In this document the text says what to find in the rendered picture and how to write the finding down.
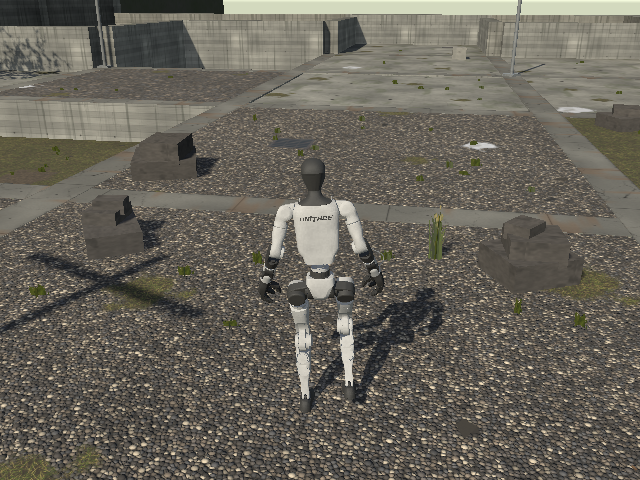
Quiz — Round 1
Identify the left robot upper arm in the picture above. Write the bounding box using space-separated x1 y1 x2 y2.
269 203 295 259

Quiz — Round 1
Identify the robot left forearm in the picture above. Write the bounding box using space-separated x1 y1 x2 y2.
260 244 280 284

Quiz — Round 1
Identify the robot left shin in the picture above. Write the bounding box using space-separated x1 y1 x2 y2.
295 333 311 399

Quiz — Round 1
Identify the robot right forearm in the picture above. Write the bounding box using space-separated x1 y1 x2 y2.
359 238 381 277

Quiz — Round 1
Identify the right robot upper arm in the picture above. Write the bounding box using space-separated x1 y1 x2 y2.
336 200 368 254

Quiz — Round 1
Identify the left robot hand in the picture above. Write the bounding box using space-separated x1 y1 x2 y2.
258 280 281 303

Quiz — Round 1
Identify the left robot thigh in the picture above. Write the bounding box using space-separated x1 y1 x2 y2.
287 280 313 351

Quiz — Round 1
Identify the right robot hand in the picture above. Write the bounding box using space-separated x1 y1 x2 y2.
362 272 385 296

